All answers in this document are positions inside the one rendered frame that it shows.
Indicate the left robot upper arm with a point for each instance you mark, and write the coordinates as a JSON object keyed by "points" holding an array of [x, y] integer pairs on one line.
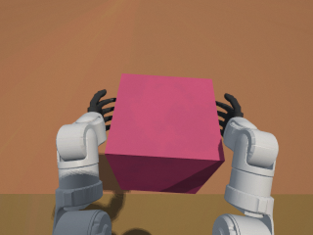
{"points": [[88, 222]]}

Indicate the left robot forearm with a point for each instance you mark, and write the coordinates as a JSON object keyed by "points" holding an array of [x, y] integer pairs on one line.
{"points": [[77, 161]]}

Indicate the right robot forearm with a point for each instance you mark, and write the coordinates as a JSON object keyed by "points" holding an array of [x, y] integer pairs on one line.
{"points": [[253, 166]]}

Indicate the carton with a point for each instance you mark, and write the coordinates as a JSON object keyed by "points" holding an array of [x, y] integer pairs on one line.
{"points": [[165, 133]]}

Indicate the right robot upper arm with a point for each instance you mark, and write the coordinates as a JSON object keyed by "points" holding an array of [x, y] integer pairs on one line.
{"points": [[233, 224]]}

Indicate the right robot hand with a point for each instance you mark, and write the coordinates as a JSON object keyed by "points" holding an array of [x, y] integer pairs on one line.
{"points": [[235, 112]]}

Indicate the left robot hand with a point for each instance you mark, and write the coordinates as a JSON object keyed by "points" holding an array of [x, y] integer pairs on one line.
{"points": [[96, 106]]}

